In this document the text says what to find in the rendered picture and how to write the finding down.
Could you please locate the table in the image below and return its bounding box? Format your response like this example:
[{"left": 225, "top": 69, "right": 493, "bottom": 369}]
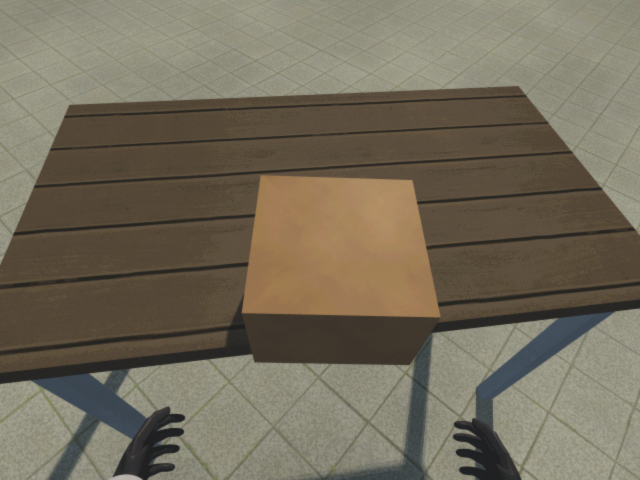
[{"left": 0, "top": 86, "right": 640, "bottom": 447}]

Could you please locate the robot right hand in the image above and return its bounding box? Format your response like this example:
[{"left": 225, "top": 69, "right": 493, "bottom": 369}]
[{"left": 453, "top": 418, "right": 522, "bottom": 480}]

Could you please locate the robot left hand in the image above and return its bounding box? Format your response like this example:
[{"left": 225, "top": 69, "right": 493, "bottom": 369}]
[{"left": 113, "top": 407, "right": 185, "bottom": 480}]

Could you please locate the carton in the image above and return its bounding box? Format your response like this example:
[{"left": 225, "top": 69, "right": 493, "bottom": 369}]
[{"left": 242, "top": 175, "right": 441, "bottom": 365}]

